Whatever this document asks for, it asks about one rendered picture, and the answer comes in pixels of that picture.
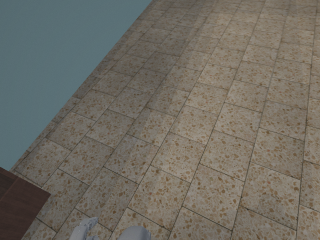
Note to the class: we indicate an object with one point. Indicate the robot left thigh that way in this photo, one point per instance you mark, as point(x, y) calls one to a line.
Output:
point(135, 233)

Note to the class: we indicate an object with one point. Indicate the cupboard door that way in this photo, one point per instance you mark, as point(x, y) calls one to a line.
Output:
point(5, 183)

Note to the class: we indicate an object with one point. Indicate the robot left hand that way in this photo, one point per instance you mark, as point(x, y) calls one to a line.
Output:
point(80, 232)

